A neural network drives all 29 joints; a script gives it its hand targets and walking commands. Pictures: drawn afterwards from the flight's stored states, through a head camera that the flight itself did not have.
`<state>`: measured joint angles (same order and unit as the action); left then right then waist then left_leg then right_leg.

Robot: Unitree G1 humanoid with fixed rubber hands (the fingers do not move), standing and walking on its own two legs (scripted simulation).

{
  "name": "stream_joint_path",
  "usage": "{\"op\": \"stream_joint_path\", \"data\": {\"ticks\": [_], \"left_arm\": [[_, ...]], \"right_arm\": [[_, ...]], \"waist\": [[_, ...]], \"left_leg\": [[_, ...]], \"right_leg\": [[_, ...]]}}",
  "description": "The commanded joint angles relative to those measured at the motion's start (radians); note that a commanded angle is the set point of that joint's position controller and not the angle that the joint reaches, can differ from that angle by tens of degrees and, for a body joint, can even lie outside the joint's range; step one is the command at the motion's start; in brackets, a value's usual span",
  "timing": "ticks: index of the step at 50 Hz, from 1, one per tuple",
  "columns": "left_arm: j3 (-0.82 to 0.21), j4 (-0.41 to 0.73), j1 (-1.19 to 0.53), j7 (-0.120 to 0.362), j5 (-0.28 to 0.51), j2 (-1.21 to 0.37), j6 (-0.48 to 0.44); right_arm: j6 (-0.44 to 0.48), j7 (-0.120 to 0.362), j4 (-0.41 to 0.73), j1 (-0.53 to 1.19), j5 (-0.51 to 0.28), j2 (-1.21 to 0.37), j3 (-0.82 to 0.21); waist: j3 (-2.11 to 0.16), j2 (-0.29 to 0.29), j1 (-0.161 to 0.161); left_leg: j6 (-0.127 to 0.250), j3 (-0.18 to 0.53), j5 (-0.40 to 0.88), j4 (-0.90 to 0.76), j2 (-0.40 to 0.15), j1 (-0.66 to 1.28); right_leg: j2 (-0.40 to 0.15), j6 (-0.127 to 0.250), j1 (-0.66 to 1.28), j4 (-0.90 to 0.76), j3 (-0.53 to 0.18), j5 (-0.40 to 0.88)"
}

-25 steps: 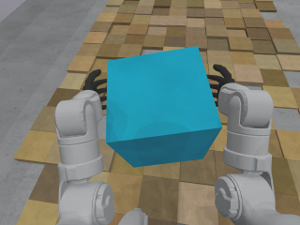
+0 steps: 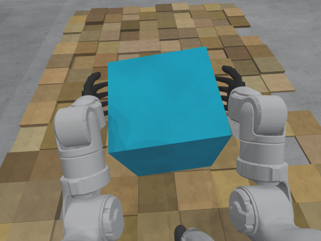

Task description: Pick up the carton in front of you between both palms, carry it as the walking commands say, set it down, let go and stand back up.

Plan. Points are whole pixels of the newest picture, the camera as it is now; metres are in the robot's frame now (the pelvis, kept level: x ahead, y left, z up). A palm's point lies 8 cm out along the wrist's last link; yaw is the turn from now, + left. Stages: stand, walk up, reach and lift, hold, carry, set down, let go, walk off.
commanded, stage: carry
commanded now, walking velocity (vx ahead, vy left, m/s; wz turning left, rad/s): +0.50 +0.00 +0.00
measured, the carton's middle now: (166, 121) +0.40 -0.03 +0.09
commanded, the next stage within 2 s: none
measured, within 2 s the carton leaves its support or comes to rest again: neither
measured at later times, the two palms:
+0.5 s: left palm (91, 53) +0.65 +0.16 +0.13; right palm (186, 42) +0.66 -0.14 +0.13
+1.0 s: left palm (107, 13) +0.96 +0.13 +0.11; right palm (179, 7) +0.95 -0.17 +0.12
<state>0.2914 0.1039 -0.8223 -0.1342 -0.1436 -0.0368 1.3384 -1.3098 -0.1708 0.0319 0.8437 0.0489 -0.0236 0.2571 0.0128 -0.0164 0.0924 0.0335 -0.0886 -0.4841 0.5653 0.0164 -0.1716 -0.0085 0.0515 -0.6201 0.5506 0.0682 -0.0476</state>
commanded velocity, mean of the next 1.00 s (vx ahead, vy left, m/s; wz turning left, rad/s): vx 0.50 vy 0.00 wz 0.00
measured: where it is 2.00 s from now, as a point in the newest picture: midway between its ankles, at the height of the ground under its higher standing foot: (144, 110)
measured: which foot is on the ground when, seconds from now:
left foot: down 0.00-0.04, up 0.06-0.50, down 0.52-0.98, up 1.00-1.00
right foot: up 0.00-0.00, down 0.02-0.56, up 0.58-0.96, down 0.98-1.00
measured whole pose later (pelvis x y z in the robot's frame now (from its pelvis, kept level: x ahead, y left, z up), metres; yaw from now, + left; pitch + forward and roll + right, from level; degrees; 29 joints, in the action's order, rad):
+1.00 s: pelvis +0.62 +0.00 -0.01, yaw -1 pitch +5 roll -2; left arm 0.20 0.03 -0.52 -0.14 -0.15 -0.10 1.20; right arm -1.20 -0.16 0.00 0.55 0.07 -0.06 0.19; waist -0.09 0.03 0.05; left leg 0.07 -0.06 -0.33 0.66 0.00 -0.12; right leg 0.03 0.09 -0.56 0.55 0.17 -0.05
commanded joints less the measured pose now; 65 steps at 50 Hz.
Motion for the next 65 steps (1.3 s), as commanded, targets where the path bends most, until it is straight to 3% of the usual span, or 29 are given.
{"op": "stream_joint_path", "data": {"ticks": [1, 2, 3, 5, 6, 8, 12, 17, 22, 24, 26, 27, 28, 29, 30, 31, 32, 35, 42, 46, 48, 49, 50, 51, 53, 55, 58, 60, 65], "left_arm": [[-0.625, -0.117, -0.623, 0.210, 0.412, -0.898, 0.000], [-0.614, -0.163, -0.627, 0.220, 0.404, -0.877, -0.005], [-0.615, -0.193, -0.601, 0.230, 0.423, -0.926, -0.009], [-0.614, -0.162, -0.657, 0.254, 0.478, -1.013, -0.013], [-0.623, -0.142, -0.705, 0.265, 0.508, -1.061, -0.022], [-0.638, -0.105, -0.762, 0.281, 0.554, -1.134, -0.040], [-0.669, -0.072, -0.757, 0.298, 0.590, -1.183, -0.073], [-0.715, -0.085, -0.677, 0.306, 0.587, -1.164, -0.111], [-0.734, -0.153, -0.587, 0.304, 0.563, -1.141, -0.139], [-0.736, -0.192, -0.563, 0.303, 0.554, -1.150, -0.147], [-0.732, -0.228, -0.552, 0.300, 0.547, -1.157, -0.155], [-0.718, -0.247, -0.553, 0.299, 0.538, -1.155, -0.161], [-0.709, -0.219, -0.583, 0.298, 0.540, -1.181, -0.158], [-0.726, -0.201, -0.601, 0.297, 0.542, -1.162, -0.161], [-0.725, -0.192, -0.610, 0.292, 0.554, -1.200, -0.169], [-0.711, -0.170, -0.611, 0.281, 0.548, -1.193, -0.176], [-0.704, -0.153, -0.598, 0.268, 0.540, -1.194, -0.178], [-0.691, -0.120, -0.530, 0.228, 0.504, -1.166, -0.179], [-0.714, -0.069, -0.382, 0.204, 0.419, -1.110, -0.168], [-0.752, -0.020, -0.344, 0.217, 0.414, -1.087, -0.153], [-0.766, -0.029, -0.300, 0.226, 0.415, -1.078, -0.144], [-0.765, -0.031, -0.259, 0.233, 0.417, -1.067, -0.141], [-0.764, -0.034, -0.248, 0.240, 0.406, -1.039, -0.141], [-0.754, -0.068, -0.202, 0.243, 0.397, -1.034, -0.143], [-0.797, 0.005, -0.227, 0.259, 0.453, -1.099, -0.141], [-0.852, 0.086, -0.340, 0.277, 0.523, -1.163, -0.144], [-0.898, 0.126, -0.374, 0.295, 0.577, -1.170, -0.155], [-0.896, 0.110, -0.337, 0.302, 0.581, -1.143, -0.161], [-0.891, 0.085, -0.363, 0.298, 0.588, -1.054, -0.171]], "right_arm": [[-0.013, 0.302, -0.029, 0.726, -0.491, -1.016, -0.679], [-0.020, 0.302, -0.049, 0.734, -0.486, -1.051, -0.659], [-0.024, 0.301, -0.054, 0.735, -0.464, -1.041, -0.638], [-0.012, 0.291, -0.074, 0.746, -0.441, -1.082, -0.616], [-0.004, 0.285, -0.079, 0.724, -0.426, -1.099, -0.600], [0.015, 0.270, -0.074, 0.695, -0.394, -1.126, -0.584], [0.054, 0.239, -0.065, 0.614, -0.342, -1.135, -0.593], [0.090, 0.229, -0.059, 0.532, -0.320, -1.120, -0.645], [0.102, 0.253, -0.085, 0.493, -0.325, -1.090, -0.663], [0.107, 0.269, -0.114, 0.483, -0.331, -1.084, -0.649], [0.115, 0.285, -0.167, 0.448, -0.334, -1.078, -0.631], [0.126, 0.293, -0.187, 0.439, -0.330, -1.066, -0.608], [0.143, 0.296, -0.196, 0.439, -0.329, -1.072, -0.605], [0.148, 0.302, -0.203, 0.414, -0.358, -1.112, -0.609], [0.153, 0.305, -0.141, 0.470, -0.380, -1.111, -0.618], [0.155, 0.307, -0.091, 0.522, -0.416, -1.148, -0.652], [0.158, 0.308, -0.034, 0.586, -0.445, -1.170, -0.674], [0.155, 0.310, 0.042, 0.629, -0.505, -1.194, -0.711], [0.129, 0.334, 0.024, 0.451, -0.490, -1.187, -0.733], [0.112, 0.345, 0.033, 0.373, -0.472, -1.163, -0.751], [0.103, 0.347, 0.014, 0.307, -0.454, -1.142, -0.750], [0.101, 0.348, 0.012, 0.290, -0.446, -1.126, -0.752], [0.093, 0.351, 0.008, 0.280, -0.446, -1.136, -0.755], [0.083, 0.352, -0.011, 0.256, -0.432, -1.129, -0.738], [0.086, 0.347, 0.026, 0.252, -0.420, -1.152, -0.742], [0.100, 0.332, 0.079, 0.250, -0.395, -1.148, -0.740], [0.125, 0.302, 0.115, 0.224, -0.356, -1.127, -0.759], [0.140, 0.286, 0.120, 0.204, -0.340, -1.112, -0.777], [0.151, 0.268, 0.140, 0.259, -0.342, -1.031, -0.794]], "waist": [[-0.560, 0.072, -0.130], [-0.719, -0.216, -0.149], [-0.739, -0.303, -0.175], [-0.612, -0.098, -0.175], [-0.572, -0.058, -0.166], [-0.559, -0.075, -0.149], [-0.541, -0.092, -0.154], [-0.491, -0.101, -0.176], [-0.431, -0.111, -0.188], [-0.403, -0.080, -0.164], [-0.450, -0.020, -0.078], [-0.495, 0.052, -0.069], [-0.609, 0.312, -0.023], [-0.580, 0.318, -0.013], [-0.584, 0.255, -0.019], [-0.564, 0.104, -0.019], [-0.526, 0.085, -0.028], [-0.535, 0.106, -0.041], [-0.455, 0.117, 0.005], [-0.376, 0.136, -0.009], [-0.469, 0.145, -0.071], [-0.528, 0.121, -0.131], [-0.609, -0.139, -0.152], [-0.686, -0.224, -0.172], [-0.601, -0.050, -0.175], [-0.517, 0.017, -0.135], [-0.472, -0.027, -0.113], [-0.469, -0.087, -0.145], [-0.448, -0.101, -0.173]], "left_leg": [[0.031, 0.032, 0.676, 0.272, -0.117, 0.017], [-0.018, 0.040, 0.343, 0.576, -0.016, -0.322], [-0.022, 0.073, -0.047, 0.734, 0.061, -0.499], [-0.006, 0.119, 0.027, 0.716, -0.003, -0.583], [-0.003, 0.112, 0.064, 0.657, -0.025, -0.575], [-0.010, 0.106, 0.099, 0.553, -0.043, -0.522], [-0.024, 0.059, 0.132, 0.381, -0.034, -0.536], [-0.016, 0.010, 0.428, 0.158, -0.025, -0.520], [0.025, 0.021, 0.555, -0.050, -0.029, -0.467], [0.042, -0.001, 0.593, -0.148, -0.025, -0.333], [0.039, -0.069, 0.610, -0.204, 0.001, 0.005], [0.048, 0.028, 0.612, -0.175, -0.063, 0.238], [0.229, 0.411, 0.754, -0.082, -0.316, 0.543], [0.199, 0.494, 0.820, -0.129, -0.306, 0.508], [0.218, 0.482, 0.731, -0.132, -0.327, 0.496], [0.194, 0.451, 0.657, -0.143, -0.311, 0.425], [0.180, 0.422, 0.663, -0.156, -0.289, 0.364], [0.177, 0.354, 0.616, -0.190, -0.267, 0.284], [0.182, 0.274, 0.840, -0.181, -0.252, 0.392], [0.101, 0.084, 1.046, -0.180, -0.150, 0.196], [0.040, -0.016, 1.150, 0.031, -0.121, 0.083], [0.018, -0.029, 0.960, 0.211, -0.084, -0.062], [-0.031, 0.014, 0.183, 0.546, 0.022, -0.373], [-0.043, 0.109, -0.056, 0.855, 0.071, -0.562], [-0.004, 0.167, 0.036, 0.855, -0.030, -0.643], [0.000, 0.163, 0.110, 0.690, -0.083, -0.578], [-0.020, 0.095, 0.089, 0.414, -0.073, -0.450], [-0.023, 0.056, 0.160, 0.273, -0.063, -0.420], [-0.015, 0.000, 0.346, 0.034, -0.027, -0.355]], "right_leg": [[-0.047, 0.040, 0.593, -0.085, -0.002, 0.103], [-0.310, 0.215, 0.951, -0.020, -0.434, 0.146], [-0.335, 0.250, 1.018, -0.085, -0.609, 0.159], [-0.288, 0.179, 0.929, -0.083, -0.469, 0.238], [-0.276, 0.153, 0.870, -0.097, -0.416, 0.288], [-0.250, 0.126, 0.805, -0.140, -0.355, 0.238], [-0.250, 0.148, 0.801, -0.192, -0.296, 0.247], [-0.174, 0.122, 0.802, -0.167, -0.156, 0.343], [-0.192, 0.096, 0.849, -0.095, -0.141, 0.373], [-0.171, 0.063, 0.781, -0.053, -0.109, 0.398], [-0.114, 0.011, 0.634, 0.153, -0.029, 0.414], [-0.056, -0.018, 0.420, 0.293, -0.001, 0.203], [0.039, -0.068, 0.069, 0.603, 0.007, -0.163], [0.078, -0.049, -0.017, 0.690, -0.028, -0.461], [0.051, -0.038, -0.079, 0.751, -0.066, -0.461], [0.011, -0.036, -0.090, 0.709, -0.076, -0.402], [-0.007, -0.032, -0.095, 0.656, -0.072, -0.373], [-0.010, -0.039, -0.060, 0.570, -0.046, -0.331], [-0.032, -0.037, -0.264, 0.403, -0.004, -0.179], [0.071, -0.024, 0.105, 0.005, 0.145, 0.052], [0.102, 0.011, 0.483, -0.104, 0.178, 0.222], [0.031, 0.043, 0.698, -0.100, 0.090, 0.242], [-0.309, 0.175, 0.978, -0.028, -0.348, 0.531], [-0.402, 0.330, 1.065, -0.086, -0.600, 0.303], [-0.331, 0.275, 0.902, -0.127, -0.518, 0.125], [-0.293, 0.214, 0.698, -0.175, -0.408, 0.020], [-0.256, 0.182, 0.538, -0.237, -0.275, -0.046], [-0.238, 0.191, 0.528, -0.229, -0.211, 0.003], [-0.203, 0.145, 0.569, -0.190, -0.135, 0.018]]}}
